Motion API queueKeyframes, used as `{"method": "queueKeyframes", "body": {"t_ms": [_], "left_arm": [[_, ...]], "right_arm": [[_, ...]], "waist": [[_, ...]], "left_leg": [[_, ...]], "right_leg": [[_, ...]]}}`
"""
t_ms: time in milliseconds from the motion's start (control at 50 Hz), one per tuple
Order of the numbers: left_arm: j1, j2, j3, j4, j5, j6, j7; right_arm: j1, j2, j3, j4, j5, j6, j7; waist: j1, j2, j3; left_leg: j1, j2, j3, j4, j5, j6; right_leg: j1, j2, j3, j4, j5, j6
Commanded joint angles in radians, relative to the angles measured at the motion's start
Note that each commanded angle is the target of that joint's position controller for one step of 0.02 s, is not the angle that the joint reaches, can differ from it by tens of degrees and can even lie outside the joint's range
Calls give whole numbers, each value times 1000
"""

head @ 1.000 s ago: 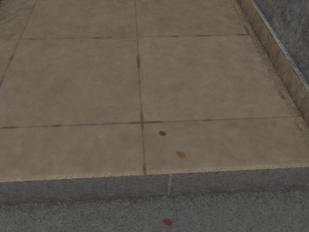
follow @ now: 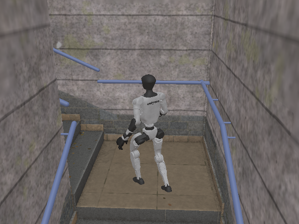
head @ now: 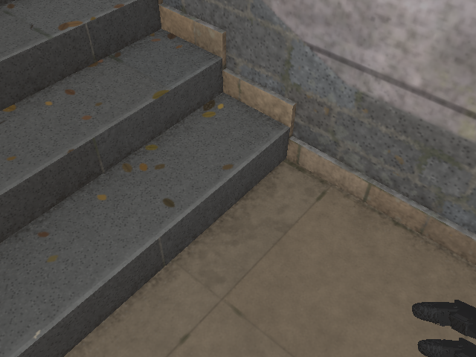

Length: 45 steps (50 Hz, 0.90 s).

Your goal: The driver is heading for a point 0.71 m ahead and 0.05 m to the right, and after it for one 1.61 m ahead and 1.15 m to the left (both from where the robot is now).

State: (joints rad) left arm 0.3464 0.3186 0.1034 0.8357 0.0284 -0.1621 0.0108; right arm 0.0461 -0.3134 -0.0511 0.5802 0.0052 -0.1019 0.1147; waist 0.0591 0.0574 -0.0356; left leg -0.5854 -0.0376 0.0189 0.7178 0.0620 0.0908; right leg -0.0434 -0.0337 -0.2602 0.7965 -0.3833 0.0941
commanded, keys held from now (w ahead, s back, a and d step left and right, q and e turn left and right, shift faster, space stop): q+shift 0.14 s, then e+shift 0.68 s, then q+shift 0.18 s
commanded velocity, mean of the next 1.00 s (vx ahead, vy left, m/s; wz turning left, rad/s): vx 0.08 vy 0.00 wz -0.15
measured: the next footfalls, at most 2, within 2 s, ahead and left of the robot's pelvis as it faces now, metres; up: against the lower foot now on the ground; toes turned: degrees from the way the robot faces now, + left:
right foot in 0.32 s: +0.35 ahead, -0.16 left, +0.00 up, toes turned +18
left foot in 0.68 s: +0.30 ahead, +0.03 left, +0.00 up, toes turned -12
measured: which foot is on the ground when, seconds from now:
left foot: down 0.00-0.32, up 0.34-0.66, down 0.68-1.00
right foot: up 0.00-0.30, down 0.32-0.70, up 0.72-1.00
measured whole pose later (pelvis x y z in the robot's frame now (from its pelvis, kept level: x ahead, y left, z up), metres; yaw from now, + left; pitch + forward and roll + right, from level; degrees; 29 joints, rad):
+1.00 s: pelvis +0.24 -0.09 +0.02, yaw -11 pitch +2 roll +0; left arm 0.13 0.29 0.06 0.61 0.01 0.04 0.04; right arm 0.17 -0.22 -0.03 0.70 0.00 0.02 -0.03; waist -0.04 -0.02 0.03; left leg -0.25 0.02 -0.03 0.46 -0.25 0.00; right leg -0.42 -0.02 0.08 0.76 -0.40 0.12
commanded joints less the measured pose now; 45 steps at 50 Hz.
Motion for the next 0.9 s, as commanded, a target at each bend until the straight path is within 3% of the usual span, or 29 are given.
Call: {"method": "queueKeyframes", "body": {"t_ms": [20, 40, 60, 80, 100, 140, 180, 200, 240, 280, 300, 320, 340, 360, 380, 400, 440, 480, 540, 640, 680, 700, 720, 740, 760, 780, 800, 820, 900], "left_arm": [[-202, -110, -46, -241, -61, 18, 15], [-91, -48, -70, -277, -13, 8, 8], [-158, 33, -61, -296, -2, 2, 9], [-170, 73, -49, -299, 1, 10, 17], [-215, 76, -50, -291, -4, 27, 26], [-283, 88, -47, -302, -9, 62, 43], [-309, 35, -65, -293, -19, 79, 44], [-292, 9, -71, -279, -20, 82, 38], [-246, 13, -70, -246, -44, 87, 15], [-220, 7, -61, -216, -22, 84, 5], [-232, 14, -54, -213, -6, 83, 3], [-238, 39, -49, -230, 3, 85, 4], [-237, 103, -37, -252, 28, 94, 6], [-227, 86, -34, -249, 21, 101, 2], [-234, 87, -31, -265, 3, 109, -3], [-225, 107, -17, -270, -13, 126, -1], [-247, 108, -18, -284, -37, 152, 8], [-239, 84, -15, -273, -59, 173, 26], [-216, 82, -2, -267, -57, 191, 40], [-173, 125, 34, -257, -59, 199, 52], [-179, 102, 34, -263, -73, 199, 50], [-172, 55, 20, -278, -75, 207, 49], [-182, 45, 15, -310, -87, 198, 40], [-148, 132, 38, -288, -58, 184, 28], [-110, 170, 51, -257, -56, 188, 20], [-78, 167, 52, -232, -48, 204, 24], [-69, 137, 43, -224, -41, 219, 28], [-75, 122, 31, -243, -32, 228, 25], [-200, 17, -27, -302, -28, 202, 40]], "right_arm": [[393, -165, -49, 125, -21, 60, -101], [337, -181, -49, 34, -45, 53, -102], [265, -194, -68, -1, -15, 56, -104], [165, -189, -77, -36, 18, 57, -103], [128, -166, -71, -56, 32, 57, -107], [122, -166, -76, -53, 31, 54, -122], [93, -110, -59, -46, 32, 70, -141], [118, -114, -63, -26, 28, 90, -151], [163, -100, -57, -1, 12, 111, -162], [187, -26, -31, 20, 5, 104, -158], [241, 21, -17, 42, -10, 92, -150], [293, 53, -13, 63, -20, 73, -146], [370, 21, -19, 64, -8, 54, -144], [356, -36, -25, 35, -17, 54, -142], [267, -89, -39, 24, -18, 70, -147], [191, -89, -43, 23, -12, 93, -156], [114, -49, -36, 10, -17, 125, -173], [97, 22, -19, -6, -8, 131, -174], [82, 32, -14, 19, 2, 117, -166], [48, -26, -30, 30, 10, 88, -150], [103, -71, -50, 50, 11, 83, -145], [125, -100, -55, 46, -14, 87, -144], [81, -143, -60, 31, -66, 92, -141], [25, -71, -43, -1, -86, 90, -140], [-30, -23, -29, -19, -70, 92, -149], [-58, -3, -23, -24, -47, 93, -153], [-45, 4, -17, -16, -29, 95, -157], [-45, -9, -13, -15, -41, 95, -159], [80, -34, -10, 31, -35, 114, -163]], "waist": [[-93, 342, 10], [-96, 151, -328], [-98, -51, -369], [-53, -154, -297], [-43, -179, -247], [-35, -173, -154], [-36, -174, -139], [-45, -114, -180], [-44, 5, -213], [-26, 33, -174], [-45, 13, -150], [-59, -48, -135], [-83, -267, -145], [-83, -378, -218], [-48, -266, -213], [-19, -168, -209], [-37, -85, -125], [-69, -135, -86], [-71, -203, -114], [-68, -265, -78], [-93, -226, -88], [-88, -83, -133], [-62, 236, -105], [-43, 207, -89], [-16, 113, -76], [0, 51, -59], [-12, 34, -40], [-19, 44, -14], [-91, 60, -41]], "left_leg": [[756, 111, -314, -116, 1025, 252], [938, 296, -587, -140, 1016, 428], [898, 275, -651, -234, 756, 409], [809, 243, -647, -275, 513, 373], [714, 235, -674, -308, 394, 344], [536, 181, -600, -310, 452, 304], [343, 124, -464, -274, 485, 228], [271, 70, -389, -263, 437, 184], [211, 50, -350, -228, 205, 120], [176, 32, -317, -184, -17, 51], [196, 15, -277, -131, -79, 13], [137, -34, -213, -6, -257, -41], [27, -82, -142, 229, -563, -112], [-29, -42, -118, 398, -695, -171], [-85, -25, -141, 508, -695, -192], [-122, -21, -148, 588, -658, -199], [-97, -20, -167, 543, -581, -192], [3, -42, -130, 324, -530, -183], [117, -77, -134, 99, -488, -178], [258, -79, -161, -175, -382, -168], [465, -2, -167, -360, -243, -113], [639, 161, -280, -379, -220, -19], [608, 377, -508, -428, -38, 133], [554, 446, -534, -436, 64, 189], [520, 397, -410, -408, 96, 154], [494, 326, -315, -385, 79, 106], [496, 295, -254, -367, 123, 82], [469, 283, -199, -369, 203, 94], [528, 242, -185, -342, 296, 143]], "right_leg": [[-794, 138, 172, 954, -376, 17], [-835, 123, 381, 1003, -318, -1], [-807, 107, 418, 852, -202, -33], [-813, 67, 434, 684, -113, -34], [-807, 52, 444, 612, -71, -20], [-720, 48, 455, 367, -79, 9], [-567, 41, 382, 84, -32, 13], [-432, 64, 323, 3, 82, 5], [-269, 74, 300, -98, 363, -20], [-143, 65, 287, -239, 512, -52], [-111, 61, 293, -273, 552, -76], [-28, -25, 407, -263, 848, -122], [40, -236, 650, -314, 1214, -295], [61, -346, 923, -380, 1139, -432], [78, -320, 967, -382, 965, -444], [69, -284, 925, -372, 800, -417], [-99, -190, 821, -402, 637, -352], [-200, -73, 733, -439, 465, -282], [-197, -23, 741, -458, 299, -256], [-204, -25, 868, -487, 175, -258], [-313, 30, 839, -444, 71, -203], [-483, 92, 741, -284, -100, -159], [-646, 222, 492, -7, -223, -109], [-675, 129, 486, 221, -203, -60], [-647, 102, 448, 327, -136, -42], [-630, 94, 429, 384, -77, -31], [-653, 92, 413, 480, -41, -17], [-666, 81, 385, 538, -31, 2], [-616, 59, 337, 303, -49, 39]]}}
Keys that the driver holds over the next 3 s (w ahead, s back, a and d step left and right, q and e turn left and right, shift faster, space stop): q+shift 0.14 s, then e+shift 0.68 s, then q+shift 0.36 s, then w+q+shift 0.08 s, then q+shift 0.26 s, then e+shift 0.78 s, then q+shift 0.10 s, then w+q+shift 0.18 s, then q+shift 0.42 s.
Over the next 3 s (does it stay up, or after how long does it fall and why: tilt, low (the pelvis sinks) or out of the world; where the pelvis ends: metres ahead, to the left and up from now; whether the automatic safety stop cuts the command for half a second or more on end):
stays up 0.57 0.03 0.02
